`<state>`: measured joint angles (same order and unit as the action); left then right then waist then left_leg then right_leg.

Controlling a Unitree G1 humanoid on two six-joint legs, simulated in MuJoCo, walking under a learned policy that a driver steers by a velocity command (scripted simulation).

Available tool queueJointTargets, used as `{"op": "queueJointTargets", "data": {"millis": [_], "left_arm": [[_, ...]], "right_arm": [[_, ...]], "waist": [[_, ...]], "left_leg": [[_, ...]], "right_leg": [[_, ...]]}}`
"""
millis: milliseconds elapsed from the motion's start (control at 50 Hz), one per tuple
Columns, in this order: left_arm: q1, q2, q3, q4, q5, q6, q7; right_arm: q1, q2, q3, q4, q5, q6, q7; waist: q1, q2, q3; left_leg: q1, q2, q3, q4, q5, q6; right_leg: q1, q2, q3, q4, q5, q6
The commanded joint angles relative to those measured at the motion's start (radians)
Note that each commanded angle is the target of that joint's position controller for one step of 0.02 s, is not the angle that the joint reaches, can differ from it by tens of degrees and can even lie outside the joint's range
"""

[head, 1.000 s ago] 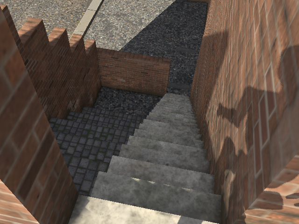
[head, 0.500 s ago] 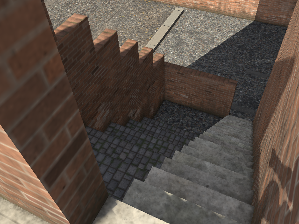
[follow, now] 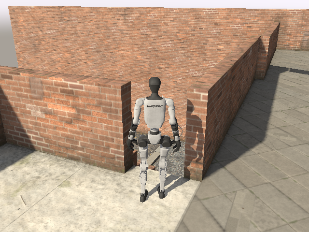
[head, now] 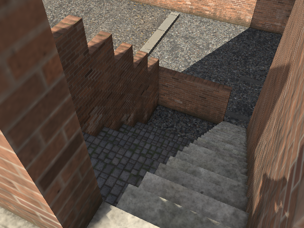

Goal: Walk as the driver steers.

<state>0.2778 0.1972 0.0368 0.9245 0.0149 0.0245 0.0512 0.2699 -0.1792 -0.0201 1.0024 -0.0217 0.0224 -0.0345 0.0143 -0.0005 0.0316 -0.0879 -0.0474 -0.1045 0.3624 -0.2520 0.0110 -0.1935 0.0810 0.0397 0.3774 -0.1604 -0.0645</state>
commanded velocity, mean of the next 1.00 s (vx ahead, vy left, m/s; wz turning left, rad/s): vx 0.01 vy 0.00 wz -0.32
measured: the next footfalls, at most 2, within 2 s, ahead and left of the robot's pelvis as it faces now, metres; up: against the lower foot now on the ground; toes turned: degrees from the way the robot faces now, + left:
right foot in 1.36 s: +0.04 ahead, -0.11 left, +0.00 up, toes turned -39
left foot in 1.78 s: +0.43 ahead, -0.02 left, +0.00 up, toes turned -21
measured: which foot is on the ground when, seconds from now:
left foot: down 0.00-1.00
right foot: down 0.00-0.82, up 0.84-1.00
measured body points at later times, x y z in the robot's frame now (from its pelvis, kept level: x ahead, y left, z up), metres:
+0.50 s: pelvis +0.01 +0.00 +0.00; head +0.02 +0.01 +0.45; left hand +0.00 +0.23 -0.16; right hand +0.00 -0.22 -0.16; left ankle -0.04 +0.12 -0.74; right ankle +0.02 -0.08 -0.74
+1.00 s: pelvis -0.01 +0.07 +0.00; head +0.02 +0.09 +0.45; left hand +0.19 +0.30 -0.14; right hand +0.00 -0.22 -0.10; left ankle +0.01 +0.16 -0.74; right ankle -0.07 -0.04 -0.65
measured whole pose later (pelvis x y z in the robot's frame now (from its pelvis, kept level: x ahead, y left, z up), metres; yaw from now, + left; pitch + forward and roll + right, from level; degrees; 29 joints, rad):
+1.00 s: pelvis -0.01 +0.07 +0.00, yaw -23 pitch +2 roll -1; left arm 0.20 0.30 0.12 0.86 0.03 0.05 -0.01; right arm 0.18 -0.23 -0.03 0.81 -0.04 0.03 -0.07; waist 0.00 -0.05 -0.01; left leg -0.19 -0.01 0.06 0.37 -0.22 0.05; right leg -0.56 0.07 0.06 1.14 -0.35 0.02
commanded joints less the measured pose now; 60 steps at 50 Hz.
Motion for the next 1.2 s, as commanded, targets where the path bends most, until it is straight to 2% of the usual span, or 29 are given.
{"op": "queueJointTargets", "data": {"millis": [20,460,500,560,600,620,640,660,700,740,760,780,800,820,840,860,880,900,920,940,960,1000,1040,1060,1080,1100,1140,1160,1200], "left_arm": [[0.038,0.085,0.019,0.000,0.000,-0.007,0.005],[0.084,0.017,-0.003,0.172,0.000,-0.011,0.018],[0.064,0.034,0.004,0.158,-0.003,-0.010,0.015],[-0.009,0.087,0.028,0.076,0.000,-0.009,0.003],[0.036,0.130,0.053,0.045,0.019,-0.004,0.002],[0.071,0.154,0.063,0.037,0.024,0.000,0.002],[0.095,0.170,0.071,0.026,0.033,0.004,0.014],[0.072,0.183,0.083,0.001,0.033,0.007,0.024],[-0.047,0.172,0.090,-0.056,0.030,0.018,0.029],[-0.074,0.166,0.097,-0.085,0.030,0.032,0.011],[-0.074,0.154,0.098,-0.094,0.024,0.040,0.007],[-0.106,0.167,0.103,-0.114,0.016,0.044,-0.009],[-0.164,0.168,0.106,-0.139,0.005,0.043,-0.017],[-0.132,0.134,0.097,-0.142,0.003,0.029,-0.031],[0.003,0.037,0.077,-0.130,-0.009,0.023,-0.025],[-0.009,0.105,0.083,-0.105,-0.001,0.009,-0.014],[-0.061,0.147,0.094,-0.110,0.000,-0.001,-0.023],[-0.056,0.142,0.097,-0.101,0.011,-0.001,-0.033],[-0.019,0.128,0.097,-0.085,0.020,0.007,-0.038],[0.002,0.144,0.097,-0.081,0.013,0.017,-0.050],[-0.001,0.166,0.096,-0.087,0.012,0.022,-0.062],[-0.103,0.176,0.084,-0.140,0.019,0.026,-0.100],[-0.201,0.183,0.080,-0.182,0.024,0.032,-0.122],[-0.233,0.182,0.078,-0.199,0.012,0.038,-0.133],[-0.244,0.173,0.076,-0.202,0.010,0.042,-0.144],[-0.249,0.166,0.075,-0.209,0.009,0.039,-0.154],[-0.235,0.132,0.065,-0.214,0.012,0.015,-0.155],[-0.246,0.135,0.063,-0.219,0.019,0.009,-0.156],[-0.285,0.113,0.053,-0.242,0.014,-0.001,-0.156]], "right_arm": [[0.038,-0.081,-0.016,-0.002,0.000,-0.010,-0.005],[0.097,-0.032,-0.007,0.135,0.001,-0.013,-0.015],[0.073,-0.065,-0.023,0.120,-0.002,-0.012,-0.024],[0.061,-0.127,-0.063,0.078,0.000,0.001,-0.040],[0.061,-0.098,-0.075,0.047,-0.005,0.012,-0.046],[0.030,-0.068,-0.072,0.022,-0.004,0.005,-0.046],[-0.006,-0.064,-0.068,-0.005,-0.018,-0.004,-0.037],[-0.024,-0.056,-0.062,-0.023,-0.022,-0.015,-0.025],[-0.062,-0.090,-0.064,-0.055,0.010,-0.035,-0.014],[-0.059,-0.096,-0.064,-0.075,0.013,-0.026,-0.024],[-0.024,-0.102,-0.064,-0.077,0.023,-0.016,-0.019],[0.021,-0.105,-0.061,-0.080,0.033,-0.014,-0.021],[0.074,-0.111,-0.060,-0.083,0.028,-0.015,-0.023],[0.124,-0.161,-0.072,-0.084,0.029,-0.015,-0.037],[0.023,-0.262,-0.079,-0.153,0.015,-0.015,-0.051],[-0.123,-0.286,-0.079,-0.214,-0.023,-0.012,-0.044],[-0.168,-0.245,-0.067,-0.221,-0.046,-0.004,-0.036],[-0.199,-0.194,-0.052,-0.236,-0.040,-0.007,-0.036],[-0.225,-0.180,-0.039,-0.257,-0.027,-0.003,-0.044],[-0.207,-0.167,-0.032,-0.268,-0.020,0.004,-0.051],[-0.143,-0.181,-0.033,-0.268,-0.024,0.001,-0.046],[-0.059,-0.203,-0.041,-0.265,-0.018,-0.005,-0.031],[0.007,-0.227,-0.048,-0.266,-0.010,-0.030,-0.030],[0.025,-0.238,-0.055,-0.272,-0.009,-0.037,-0.026],[0.034,-0.232,-0.055,-0.273,-0.013,-0.039,-0.029],[0.053,-0.232,-0.054,-0.268,-0.014,-0.043,-0.022],[0.089,-0.244,-0.064,-0.246,-0.003,-0.048,-0.011],[0.098,-0.233,-0.063,-0.243,-0.002,-0.052,-0.006],[0.136,-0.214,-0.060,-0.221,-0.009,-0.061,0.002]], "waist": [[0.001,-0.007,0.016],[-0.009,-0.001,0.037],[-0.010,-0.010,0.048],[-0.023,-0.021,0.015],[-0.005,-0.108,-0.035],[0.021,-0.163,-0.045],[0.038,-0.194,-0.064],[0.021,-0.130,-0.065],[-0.016,-0.052,-0.049],[-0.009,-0.088,-0.080],[-0.018,-0.123,-0.098],[-0.042,-0.137,-0.097],[-0.096,-0.126,-0.089],[-0.090,-0.031,-0.087],[-0.022,0.231,-0.141],[-0.010,0.178,-0.077],[0.006,0.087,-0.027],[0.023,0.031,-0.010],[0.048,0.064,-0.024],[0.038,0.060,-0.030],[0.022,0.107,-0.061],[-0.038,0.169,-0.035],[-0.083,0.135,0.008],[-0.089,0.127,0.014],[-0.088,0.087,0.048],[-0.088,0.103,0.034],[-0.083,0.105,0.029],[-0.083,0.113,0.039],[-0.089,0.101,0.072]], "left_leg": [[-0.094,0.091,-0.066,-0.072,0.085,0.034],[-0.079,0.102,-0.052,-0.075,0.143,0.041],[-0.063,0.096,-0.020,-0.041,0.137,0.042],[-0.081,0.065,0.022,0.115,0.084,0.054],[-0.160,0.014,0.062,0.296,-0.042,0.041],[-0.264,-0.063,0.086,0.441,-0.202,0.015],[-0.385,-0.071,0.024,0.630,-0.374,0.008],[-0.425,-0.032,-0.045,0.725,-0.355,0.008],[-0.425,0.011,-0.059,0.599,-0.272,-0.018],[-0.349,-0.025,-0.007,0.440,-0.238,-0.040],[-0.278,-0.036,-0.005,0.358,-0.218,-0.039],[-0.163,-0.059,0.015,0.237,-0.182,-0.035],[-0.014,-0.073,0.050,0.043,-0.086,-0.029],[0.155,0.029,-0.033,-0.131,-0.096,-0.024],[0.151,0.400,-0.391,-0.248,-0.327,0.053],[-0.078,0.483,-0.482,-0.299,-0.255,0.148],[-0.153,0.401,-0.344,-0.229,-0.110,0.169],[-0.171,0.318,-0.194,-0.166,0.045,0.150],[-0.155,0.265,-0.090,-0.125,0.155,0.144],[-0.128,0.232,-0.014,-0.091,0.241,0.156],[-0.072,0.242,0.007,-0.127,0.126,0.154],[0.064,0.280,-0.061,-0.218,-0.204,0.162],[0.141,0.338,-0.099,-0.272,-0.306,0.166],[0.173,0.349,-0.081,-0.269,-0.295,0.153],[0.179,0.353,-0.028,-0.253,-0.151,0.162],[0.190,0.353,-0.005,-0.249,-0.115,0.157],[0.168,0.369,0.022,-0.261,-0.153,0.154],[0.160,0.374,0.029,-0.266,-0.172,0.157],[0.146,0.384,0.049,-0.278,-0.183,0.177]], "right_leg": [[0.068,-0.142,0.141,-0.078,0.030,0.004],[0.082,-0.144,0.123,-0.067,0.121,0.008],[0.031,-0.133,0.144,-0.034,0.152,0.000],[-0.095,-0.138,0.205,0.076,0.196,-0.036],[-0.116,-0.212,0.368,0.056,0.188,-0.114],[-0.069,-0.284,0.520,-0.006,0.210,-0.195],[-0.015,-0.363,0.668,-0.075,0.151,-0.269],[-0.021,-0.365,0.686,-0.088,0.104,-0.282],[-0.067,-0.280,0.561,-0.066,0.100,-0.196],[-0.076,-0.218,0.508,-0.049,0.111,-0.146],[-0.104,-0.203,0.501,-0.055,0.069,-0.121],[-0.183,-0.163,0.477,-0.065,-0.009,-0.075],[-0.284,-0.109,0.440,-0.054,-0.137,-0.015],[-0.431,-0.003,0.367,0.040,-0.387,0.043],[-0.474,0.110,0.134,0.428,-0.488,0.077],[-0.488,0.062,0.081,0.550,-0.441,0.104],[-0.400,-0.006,0.074,0.664,-0.335,0.101],[-0.388,-0.005,0.079,0.746,-0.268,0.089],[-0.385,0.002,0.056,0.817,-0.243,0.087],[-0.395,0.005,0.032,0.871,-0.215,0.093],[-0.415,-0.016,0.004,0.848,-0.186,0.090],[-0.538,-0.060,-0.031,0.773,-0.165,0.092],[-0.603,-0.088,-0.043,0.700,-0.149,0.093],[-0.623,-0.090,-0.047,0.664,-0.132,0.097],[-0.610,-0.096,-0.049,0.620,-0.142,0.102],[-0.599,-0.100,-0.055,0.610,-0.132,0.103],[-0.544,-0.106,-0.053,0.553,-0.125,0.088],[-0.542,-0.110,-0.054,0.534,-0.115,0.078],[-0.526,-0.110,-0.070,0.479,-0.115,0.053]]}}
